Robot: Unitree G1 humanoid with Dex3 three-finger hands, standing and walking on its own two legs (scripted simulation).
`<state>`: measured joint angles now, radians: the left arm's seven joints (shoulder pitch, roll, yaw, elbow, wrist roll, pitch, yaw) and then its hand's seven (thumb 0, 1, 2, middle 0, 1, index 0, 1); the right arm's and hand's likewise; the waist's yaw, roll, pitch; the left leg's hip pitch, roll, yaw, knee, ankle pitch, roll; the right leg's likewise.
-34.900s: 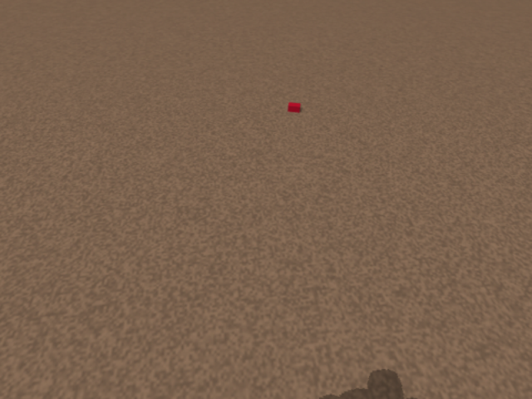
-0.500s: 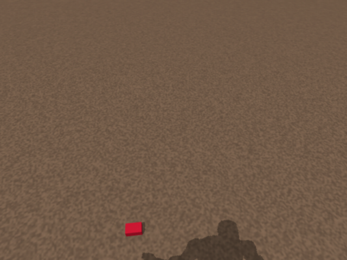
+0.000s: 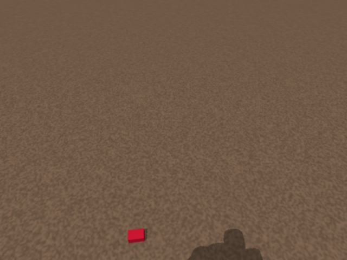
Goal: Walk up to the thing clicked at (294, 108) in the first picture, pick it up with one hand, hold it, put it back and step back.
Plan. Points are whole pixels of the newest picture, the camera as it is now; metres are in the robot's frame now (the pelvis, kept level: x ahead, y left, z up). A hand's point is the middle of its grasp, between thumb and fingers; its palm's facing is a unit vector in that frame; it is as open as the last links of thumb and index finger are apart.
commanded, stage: stand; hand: left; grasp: from above
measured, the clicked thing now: (136, 235) +0.46 +0.24 -0.76
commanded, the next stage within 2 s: step back in 1.62 s
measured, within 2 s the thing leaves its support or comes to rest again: neither
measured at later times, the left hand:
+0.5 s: hand out of the picture +0.07 +0.23 -0.16, palm faces +0.02 -0.95 -0.32, open 7.4 cm
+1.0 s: hand out of the picture +0.09 +0.24 -0.15, palm faces +0.00 -0.94 -0.33, open 7.4 cm
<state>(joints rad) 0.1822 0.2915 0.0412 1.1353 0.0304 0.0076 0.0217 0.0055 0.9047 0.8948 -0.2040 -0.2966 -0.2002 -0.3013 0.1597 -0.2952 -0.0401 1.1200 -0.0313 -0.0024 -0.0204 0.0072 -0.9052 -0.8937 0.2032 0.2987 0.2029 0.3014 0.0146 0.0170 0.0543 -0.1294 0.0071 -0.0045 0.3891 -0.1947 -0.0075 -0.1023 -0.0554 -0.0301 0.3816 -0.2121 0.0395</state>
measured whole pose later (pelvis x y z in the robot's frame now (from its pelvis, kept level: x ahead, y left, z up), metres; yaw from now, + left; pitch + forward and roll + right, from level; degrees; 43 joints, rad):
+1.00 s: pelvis +0.01 -0.01 +0.00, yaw -1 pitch -3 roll +0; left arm 0.11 0.32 0.03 1.15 0.01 0.00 0.00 0.01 0.90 0.89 -0.20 -0.30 -0.20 -0.30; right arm 0.11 -0.33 -0.01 1.15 -0.02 -0.01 -0.01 0.01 -0.91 -0.89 0.20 0.30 0.20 0.30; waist 0.00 0.01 0.05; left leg -0.10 0.03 0.00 0.33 -0.18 -0.02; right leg -0.08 -0.03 -0.03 0.32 -0.20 0.03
